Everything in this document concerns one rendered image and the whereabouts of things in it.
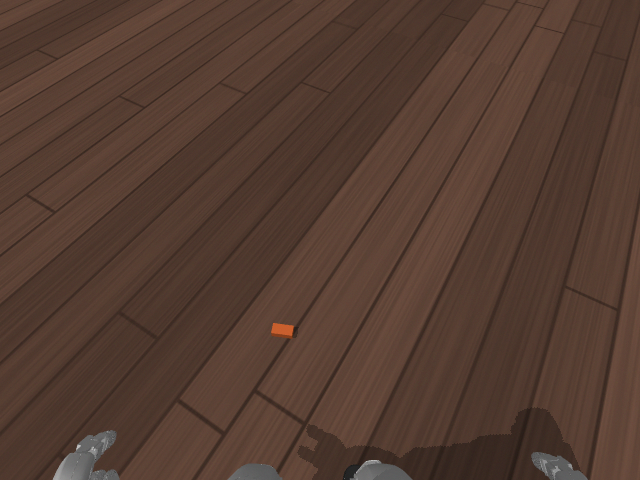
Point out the left robot hand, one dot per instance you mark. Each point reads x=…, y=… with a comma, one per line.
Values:
x=79, y=465

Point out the small box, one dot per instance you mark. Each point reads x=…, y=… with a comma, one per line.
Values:
x=282, y=330

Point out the right robot hand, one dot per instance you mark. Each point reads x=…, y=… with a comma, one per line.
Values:
x=556, y=468

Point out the right robot foot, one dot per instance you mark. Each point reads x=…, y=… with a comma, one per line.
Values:
x=350, y=471

